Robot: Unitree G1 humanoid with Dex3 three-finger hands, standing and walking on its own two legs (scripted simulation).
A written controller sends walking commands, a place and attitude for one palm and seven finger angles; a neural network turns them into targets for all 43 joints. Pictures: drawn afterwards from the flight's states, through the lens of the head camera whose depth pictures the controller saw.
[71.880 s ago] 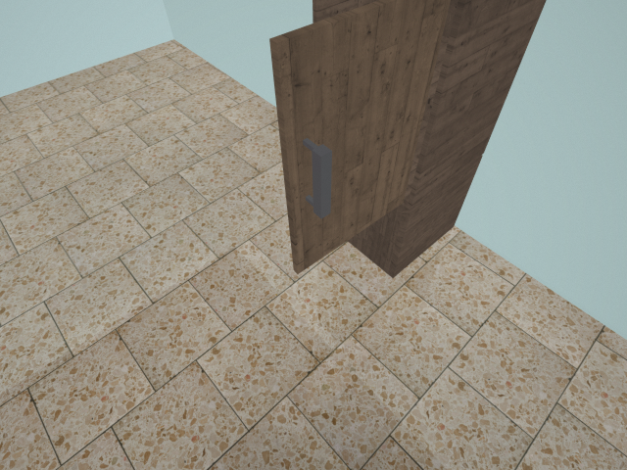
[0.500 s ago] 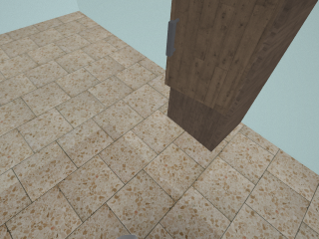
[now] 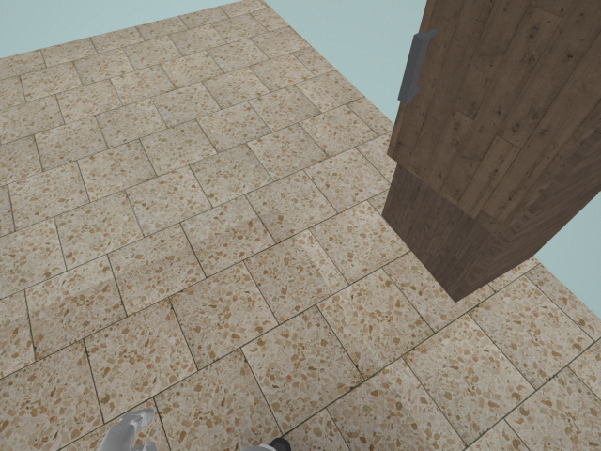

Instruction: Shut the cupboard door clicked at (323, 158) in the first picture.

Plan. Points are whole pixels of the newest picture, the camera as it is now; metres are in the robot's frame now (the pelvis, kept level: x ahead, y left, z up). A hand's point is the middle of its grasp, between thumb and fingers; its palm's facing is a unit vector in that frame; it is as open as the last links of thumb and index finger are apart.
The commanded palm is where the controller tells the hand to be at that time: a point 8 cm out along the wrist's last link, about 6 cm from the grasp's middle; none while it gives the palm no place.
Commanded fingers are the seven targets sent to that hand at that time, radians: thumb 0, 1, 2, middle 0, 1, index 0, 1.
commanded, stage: walk to a spot facing it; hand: left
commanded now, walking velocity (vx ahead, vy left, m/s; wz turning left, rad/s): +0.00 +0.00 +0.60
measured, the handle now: (418, 67) +0.91 -0.26 -0.02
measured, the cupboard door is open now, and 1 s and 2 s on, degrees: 11 11 11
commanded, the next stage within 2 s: turn to face it in 1.42 s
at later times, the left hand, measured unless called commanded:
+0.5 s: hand out of the picture -0.06 +0.20 -0.19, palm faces +0.39 -0.89 -0.24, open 7.4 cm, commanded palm none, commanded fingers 0.00 0.90 0.90 -0.20 -0.30 -0.20 -0.30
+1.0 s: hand (132, 410) +0.19 +0.26 -0.14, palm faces +0.50 -0.82 -0.27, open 7.4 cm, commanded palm none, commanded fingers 0.00 0.90 0.90 -0.20 -0.30 -0.20 -0.30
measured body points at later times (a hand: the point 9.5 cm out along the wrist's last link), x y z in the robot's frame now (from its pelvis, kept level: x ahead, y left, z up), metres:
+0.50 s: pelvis +0.01 +0.00 -0.02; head +0.05 +0.04 +0.42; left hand -0.08 +0.25 -0.18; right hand +0.21 -0.19 -0.15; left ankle -0.04 +0.09 -0.74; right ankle -0.02 -0.13 -0.72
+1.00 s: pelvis +0.17 +0.02 -0.01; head +0.23 +0.02 +0.43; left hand +0.16 +0.31 -0.12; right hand +0.27 -0.20 -0.18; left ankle -0.01 +0.08 -0.67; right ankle +0.27 -0.03 -0.74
